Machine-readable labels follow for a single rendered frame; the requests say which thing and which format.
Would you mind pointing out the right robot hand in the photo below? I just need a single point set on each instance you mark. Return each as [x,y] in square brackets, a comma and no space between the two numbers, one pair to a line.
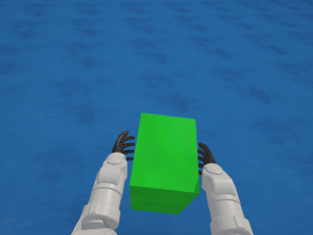
[207,156]

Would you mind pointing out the robot right forearm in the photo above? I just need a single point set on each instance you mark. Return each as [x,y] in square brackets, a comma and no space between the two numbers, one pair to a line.
[227,217]

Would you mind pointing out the left robot hand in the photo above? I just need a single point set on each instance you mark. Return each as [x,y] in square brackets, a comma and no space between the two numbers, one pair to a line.
[119,146]

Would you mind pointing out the robot left forearm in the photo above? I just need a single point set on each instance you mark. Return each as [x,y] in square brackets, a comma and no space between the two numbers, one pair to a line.
[102,210]

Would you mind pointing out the carton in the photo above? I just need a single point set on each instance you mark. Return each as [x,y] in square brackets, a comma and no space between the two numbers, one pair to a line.
[165,172]

